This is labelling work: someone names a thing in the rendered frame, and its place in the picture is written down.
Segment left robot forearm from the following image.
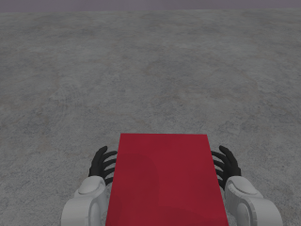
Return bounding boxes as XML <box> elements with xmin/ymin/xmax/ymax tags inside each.
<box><xmin>59</xmin><ymin>175</ymin><xmax>108</xmax><ymax>226</ymax></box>

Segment robot right hand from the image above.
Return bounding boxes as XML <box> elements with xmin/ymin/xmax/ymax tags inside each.
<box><xmin>211</xmin><ymin>145</ymin><xmax>242</xmax><ymax>191</ymax></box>

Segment right robot forearm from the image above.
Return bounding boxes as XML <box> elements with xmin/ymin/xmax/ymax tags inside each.
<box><xmin>224</xmin><ymin>175</ymin><xmax>283</xmax><ymax>226</ymax></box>

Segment robot left hand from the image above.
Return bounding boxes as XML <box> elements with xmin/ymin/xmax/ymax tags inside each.
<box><xmin>88</xmin><ymin>146</ymin><xmax>118</xmax><ymax>186</ymax></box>

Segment carton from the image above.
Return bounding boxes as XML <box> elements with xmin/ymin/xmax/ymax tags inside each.
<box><xmin>105</xmin><ymin>133</ymin><xmax>229</xmax><ymax>226</ymax></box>

